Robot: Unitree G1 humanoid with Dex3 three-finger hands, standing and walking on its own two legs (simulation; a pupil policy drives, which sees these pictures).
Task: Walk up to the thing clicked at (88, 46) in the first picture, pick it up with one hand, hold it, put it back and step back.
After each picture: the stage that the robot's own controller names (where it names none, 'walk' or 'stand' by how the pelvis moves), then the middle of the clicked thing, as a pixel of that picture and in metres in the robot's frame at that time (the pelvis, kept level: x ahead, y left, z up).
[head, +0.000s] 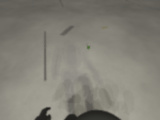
stand; (88, 46) +1.58 +0.05 -0.72
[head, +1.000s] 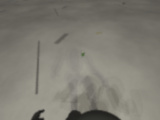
walk; (82, 53) +1.44 +0.25 -0.70
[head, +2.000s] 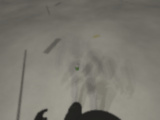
walk; (76, 67) +0.93 +0.31 -0.72
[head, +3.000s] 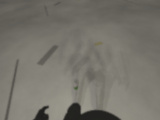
walk; (75, 86) +0.54 +0.24 -0.72
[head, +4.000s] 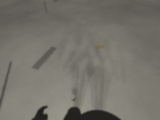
stand; (73, 97) +0.35 +0.21 -0.70
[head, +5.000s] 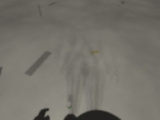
stand; (69, 105) +0.29 +0.21 -0.72
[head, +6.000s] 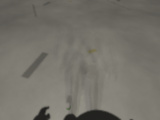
stand; (68, 106) +0.27 +0.23 -0.72
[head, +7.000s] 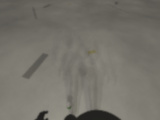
stand; (68, 105) +0.30 +0.22 -0.73
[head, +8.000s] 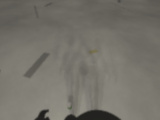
stand; (69, 105) +0.28 +0.22 -0.73
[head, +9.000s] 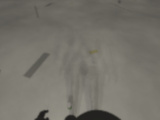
stand; (69, 105) +0.28 +0.22 -0.73
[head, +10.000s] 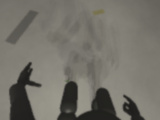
go down; (66, 78) +0.33 +0.23 -0.49
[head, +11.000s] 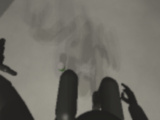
go down; (61, 67) +0.37 +0.27 -0.32
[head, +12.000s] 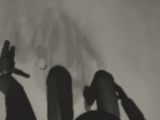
close in; (41, 64) +0.33 +0.29 -0.24
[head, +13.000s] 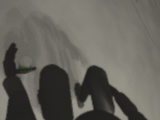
close; (25, 64) +0.34 +0.30 -0.21
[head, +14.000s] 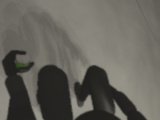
lift; (23, 63) +0.34 +0.31 -0.21
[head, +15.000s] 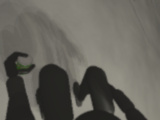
lift; (23, 65) +0.33 +0.30 -0.21
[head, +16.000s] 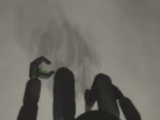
lift; (45, 69) +0.28 +0.29 -0.11
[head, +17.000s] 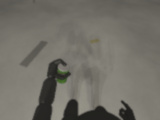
lift; (62, 73) +0.31 +0.18 +0.05
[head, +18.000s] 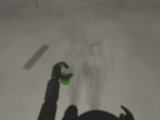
hold; (65, 75) +0.32 +0.17 +0.02
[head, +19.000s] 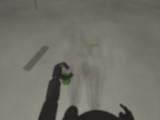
hold; (66, 75) +0.32 +0.17 +0.01
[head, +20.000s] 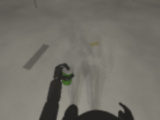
crouch; (67, 76) +0.32 +0.16 +0.00
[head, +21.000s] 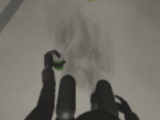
crouch; (58, 61) +0.38 +0.23 -0.09
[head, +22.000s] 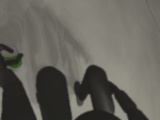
lower; (12, 57) +0.36 +0.35 -0.22
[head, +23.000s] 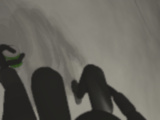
lower; (13, 57) +0.38 +0.32 -0.22
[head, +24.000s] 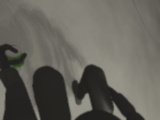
lower; (16, 57) +0.38 +0.32 -0.21
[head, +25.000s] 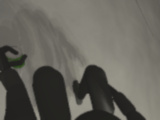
lower; (16, 58) +0.37 +0.33 -0.21
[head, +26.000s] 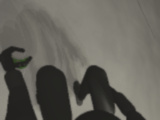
loosen; (20, 59) +0.36 +0.32 -0.22
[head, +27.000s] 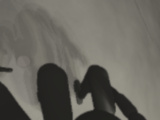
withdraw; (23, 61) +0.34 +0.30 -0.22
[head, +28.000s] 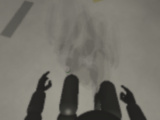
walk; (67, 69) +0.39 +0.24 -0.41
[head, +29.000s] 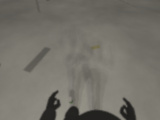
stand; (70, 99) +0.33 +0.20 -0.66
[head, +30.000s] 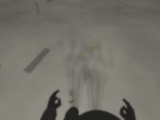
stand; (70, 99) +0.34 +0.21 -0.67
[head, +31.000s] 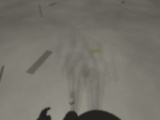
stand; (71, 101) +0.34 +0.20 -0.71
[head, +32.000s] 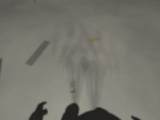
walk; (72, 89) +0.39 +0.20 -0.70
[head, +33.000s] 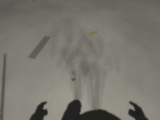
walk; (73, 77) +0.55 +0.25 -0.69
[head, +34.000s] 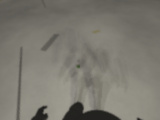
walk; (78, 65) +0.88 +0.27 -0.71
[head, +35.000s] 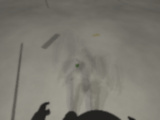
stand; (77, 64) +0.96 +0.22 -0.71
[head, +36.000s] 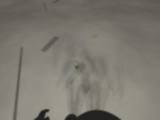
stand; (76, 65) +0.97 +0.24 -0.72
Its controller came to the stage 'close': yes
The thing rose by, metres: 0.71
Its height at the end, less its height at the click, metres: +0.00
